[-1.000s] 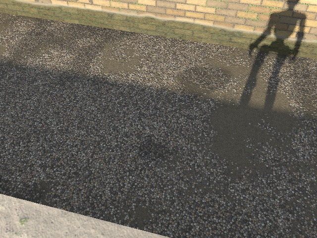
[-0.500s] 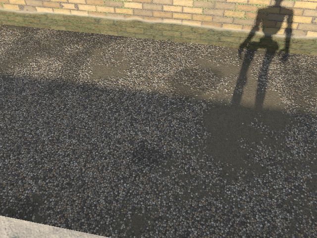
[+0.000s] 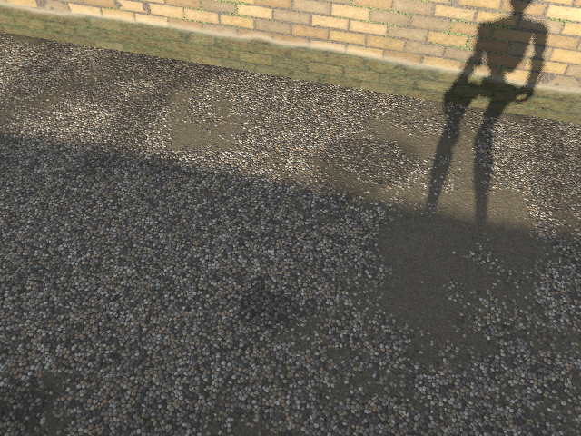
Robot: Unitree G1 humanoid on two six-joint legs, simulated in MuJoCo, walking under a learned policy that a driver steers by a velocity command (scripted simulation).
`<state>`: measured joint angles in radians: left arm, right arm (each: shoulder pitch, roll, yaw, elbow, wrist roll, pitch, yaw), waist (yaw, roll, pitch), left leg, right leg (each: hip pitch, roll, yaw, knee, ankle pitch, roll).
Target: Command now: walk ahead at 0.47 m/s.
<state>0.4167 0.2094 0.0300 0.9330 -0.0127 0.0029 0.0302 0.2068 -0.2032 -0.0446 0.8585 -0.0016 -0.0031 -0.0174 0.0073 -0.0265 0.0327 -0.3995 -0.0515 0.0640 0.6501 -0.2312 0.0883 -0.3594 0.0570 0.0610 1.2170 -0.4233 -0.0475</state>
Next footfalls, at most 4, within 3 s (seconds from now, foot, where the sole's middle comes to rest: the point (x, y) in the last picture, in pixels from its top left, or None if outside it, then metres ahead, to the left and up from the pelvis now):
0.30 right None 0.11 -0.11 -0.75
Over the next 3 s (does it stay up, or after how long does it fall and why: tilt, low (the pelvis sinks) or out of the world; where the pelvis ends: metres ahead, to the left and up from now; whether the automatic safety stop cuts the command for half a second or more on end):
stays up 0.11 0.01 0.00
